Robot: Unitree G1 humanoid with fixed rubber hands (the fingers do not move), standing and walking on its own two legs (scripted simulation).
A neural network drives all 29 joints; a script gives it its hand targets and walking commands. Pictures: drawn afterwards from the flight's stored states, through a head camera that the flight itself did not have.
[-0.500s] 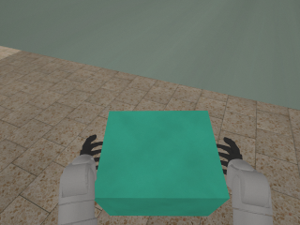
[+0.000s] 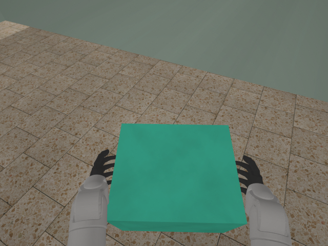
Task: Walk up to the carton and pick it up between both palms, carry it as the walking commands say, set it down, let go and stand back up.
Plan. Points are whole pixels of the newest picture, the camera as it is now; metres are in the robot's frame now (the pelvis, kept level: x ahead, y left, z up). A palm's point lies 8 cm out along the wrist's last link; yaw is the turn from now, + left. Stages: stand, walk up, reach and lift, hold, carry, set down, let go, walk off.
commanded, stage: carry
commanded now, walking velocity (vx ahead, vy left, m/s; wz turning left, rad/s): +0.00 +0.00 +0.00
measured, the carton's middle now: (173, 179) +0.32 +0.01 -0.05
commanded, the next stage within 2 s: none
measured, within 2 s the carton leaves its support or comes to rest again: neither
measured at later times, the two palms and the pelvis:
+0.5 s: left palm (109, 188) +0.26 +0.17 +0.02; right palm (265, 197) +0.26 -0.20 +0.01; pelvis -0.01 -0.02 +0.00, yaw +0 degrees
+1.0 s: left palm (108, 190) +0.26 +0.17 +0.01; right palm (263, 196) +0.26 -0.20 +0.01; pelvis -0.01 -0.01 -0.01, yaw +0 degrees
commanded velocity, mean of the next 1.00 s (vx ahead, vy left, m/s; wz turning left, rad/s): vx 0.00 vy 0.00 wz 0.00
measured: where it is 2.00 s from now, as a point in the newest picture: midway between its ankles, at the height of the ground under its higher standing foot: outside the picture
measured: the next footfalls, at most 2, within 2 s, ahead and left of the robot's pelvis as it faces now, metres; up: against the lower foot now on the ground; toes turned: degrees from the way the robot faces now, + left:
none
